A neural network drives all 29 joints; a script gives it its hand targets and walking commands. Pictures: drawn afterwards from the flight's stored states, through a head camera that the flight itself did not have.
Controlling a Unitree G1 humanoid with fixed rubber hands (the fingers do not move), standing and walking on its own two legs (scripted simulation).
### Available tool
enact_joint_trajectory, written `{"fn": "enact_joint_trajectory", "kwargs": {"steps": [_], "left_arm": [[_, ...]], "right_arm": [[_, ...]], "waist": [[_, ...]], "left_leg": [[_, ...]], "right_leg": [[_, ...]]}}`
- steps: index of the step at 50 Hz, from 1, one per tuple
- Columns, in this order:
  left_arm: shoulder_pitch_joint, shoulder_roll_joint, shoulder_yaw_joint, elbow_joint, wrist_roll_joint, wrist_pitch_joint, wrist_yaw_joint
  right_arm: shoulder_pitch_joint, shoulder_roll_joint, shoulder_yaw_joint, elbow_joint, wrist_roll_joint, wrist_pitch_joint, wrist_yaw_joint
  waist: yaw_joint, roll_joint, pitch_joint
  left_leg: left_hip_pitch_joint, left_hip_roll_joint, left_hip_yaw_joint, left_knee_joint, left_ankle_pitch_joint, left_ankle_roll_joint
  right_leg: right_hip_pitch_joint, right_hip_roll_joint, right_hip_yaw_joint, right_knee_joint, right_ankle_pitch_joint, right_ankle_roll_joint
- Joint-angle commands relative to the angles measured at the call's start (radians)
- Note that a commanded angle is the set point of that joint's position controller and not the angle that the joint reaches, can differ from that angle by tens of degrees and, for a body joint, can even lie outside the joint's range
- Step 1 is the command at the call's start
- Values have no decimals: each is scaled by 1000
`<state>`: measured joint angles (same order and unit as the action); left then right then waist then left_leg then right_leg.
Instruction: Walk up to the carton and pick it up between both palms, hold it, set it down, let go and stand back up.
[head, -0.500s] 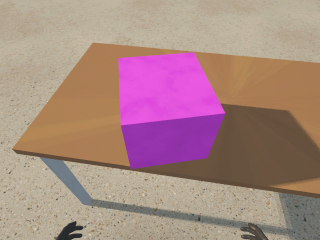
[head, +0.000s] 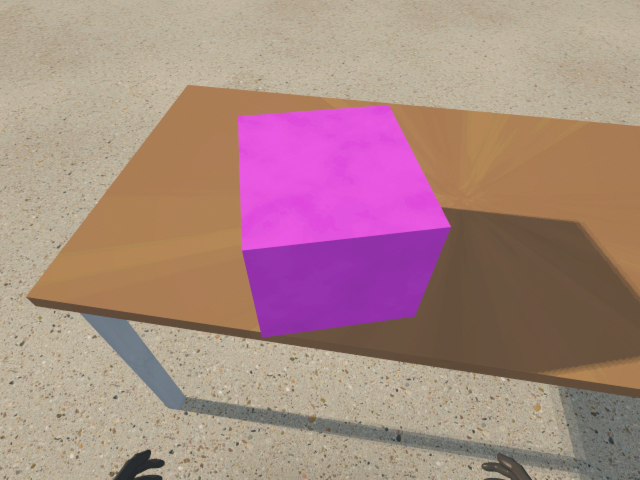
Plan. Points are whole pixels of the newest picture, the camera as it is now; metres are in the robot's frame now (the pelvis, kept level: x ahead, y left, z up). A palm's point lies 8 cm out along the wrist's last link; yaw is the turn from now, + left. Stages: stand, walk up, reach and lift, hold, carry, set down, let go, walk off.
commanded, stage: stand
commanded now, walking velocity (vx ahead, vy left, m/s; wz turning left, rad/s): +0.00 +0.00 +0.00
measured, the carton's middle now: (327, 217) +0.48 +0.00 +0.03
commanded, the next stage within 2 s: walk up in 1.96 s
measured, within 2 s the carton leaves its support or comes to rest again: neither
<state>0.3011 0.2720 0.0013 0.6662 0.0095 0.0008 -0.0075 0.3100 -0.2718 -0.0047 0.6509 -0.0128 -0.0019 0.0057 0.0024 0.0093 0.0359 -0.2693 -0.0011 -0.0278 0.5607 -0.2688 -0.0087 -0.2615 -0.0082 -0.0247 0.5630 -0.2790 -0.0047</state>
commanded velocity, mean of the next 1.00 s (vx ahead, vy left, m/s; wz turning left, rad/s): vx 0.00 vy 0.00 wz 0.00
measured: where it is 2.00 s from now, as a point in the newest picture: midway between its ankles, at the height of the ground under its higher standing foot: outside the picture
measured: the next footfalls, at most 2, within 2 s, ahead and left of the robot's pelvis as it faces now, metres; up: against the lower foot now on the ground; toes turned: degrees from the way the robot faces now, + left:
none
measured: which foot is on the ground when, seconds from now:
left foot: down 0.00-1.00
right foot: down 0.00-1.00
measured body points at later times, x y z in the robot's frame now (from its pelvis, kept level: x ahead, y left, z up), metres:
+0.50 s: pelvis +0.00 +0.00 +0.00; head +0.01 -0.01 +0.45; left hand +0.10 +0.26 -0.11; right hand +0.11 -0.26 -0.11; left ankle +0.02 +0.13 -0.73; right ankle +0.01 -0.12 -0.73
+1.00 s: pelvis +0.00 +0.00 +0.00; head +0.01 -0.01 +0.45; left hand +0.09 +0.26 -0.11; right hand +0.11 -0.26 -0.11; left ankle +0.02 +0.13 -0.73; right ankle +0.02 -0.12 -0.73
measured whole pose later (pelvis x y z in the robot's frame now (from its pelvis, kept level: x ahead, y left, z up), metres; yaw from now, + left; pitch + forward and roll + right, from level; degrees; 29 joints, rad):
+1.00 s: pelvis +0.00 +0.00 +0.00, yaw +1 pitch -1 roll +0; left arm 0.31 0.27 0.00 0.70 0.01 0.00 0.00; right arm 0.32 -0.27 0.00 0.68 -0.01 0.00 0.00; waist 0.00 0.01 0.03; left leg -0.25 0.00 -0.04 0.54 -0.26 -0.01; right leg -0.24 -0.01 -0.04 0.54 -0.28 -0.01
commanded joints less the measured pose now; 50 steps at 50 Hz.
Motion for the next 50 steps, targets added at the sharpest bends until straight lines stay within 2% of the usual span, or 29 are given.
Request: {"fn": "enact_joint_trajectory", "kwargs": {"steps": [1,18,33,43,50], "left_arm": [[0,122,37,-75,-1,-20,6],[4,122,35,-63,-2,-19,8],[9,125,32,-49,-2,-18,9],[17,126,33,-39,-2,-17,10],[18,126,32,-33,-2,-16,10]], "right_arm": [[2,-111,-39,-77,0,-21,-5],[10,-116,-39,-65,2,-22,-8],[11,-114,-39,-53,1,-19,-9],[13,-114,-38,-47,2,-19,-10],[17,-115,-39,-41,2,-18,-10]], "waist": [[0,-6,-30],[2,-3,-30],[1,-11,-23],[2,8,-22],[3,-1,-6]], "left_leg": [[-7,80,-86,-100,61,42],[-1,79,-90,-98,108,41],[1,78,-93,-110,74,39],[-4,80,-96,-110,106,41],[-10,77,-98,-114,96,38]], "right_leg": [[5,-87,96,-111,30,-28],[18,-88,89,-112,68,-27],[11,-91,89,-129,30,-26],[27,-92,83,-123,60,-27],[25,-94,82,-131,50,-28]]}}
